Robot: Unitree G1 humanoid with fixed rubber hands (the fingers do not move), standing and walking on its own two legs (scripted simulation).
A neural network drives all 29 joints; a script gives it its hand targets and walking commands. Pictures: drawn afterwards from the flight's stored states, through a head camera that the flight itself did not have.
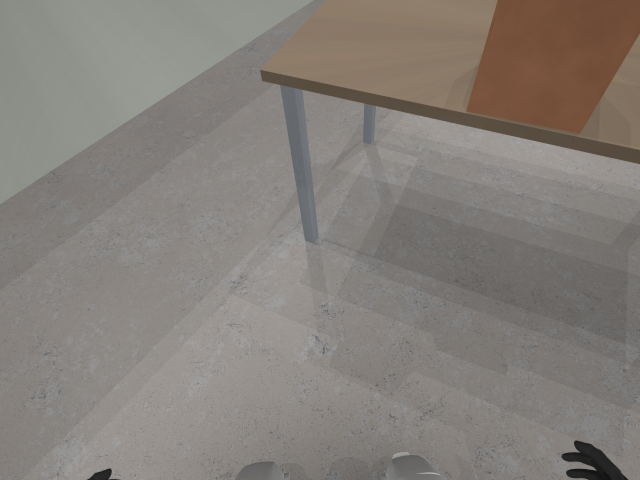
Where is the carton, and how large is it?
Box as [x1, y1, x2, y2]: [466, 0, 639, 132]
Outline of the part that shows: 498,0 466,111 569,131 580,132 639,33 639,0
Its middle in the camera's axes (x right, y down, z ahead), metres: +0.42 -0.38 +0.71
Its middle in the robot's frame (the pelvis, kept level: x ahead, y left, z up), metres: +0.81 -0.43 +0.09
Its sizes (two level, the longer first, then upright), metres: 0.210 0.200 0.250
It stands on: a table, 0.72 m high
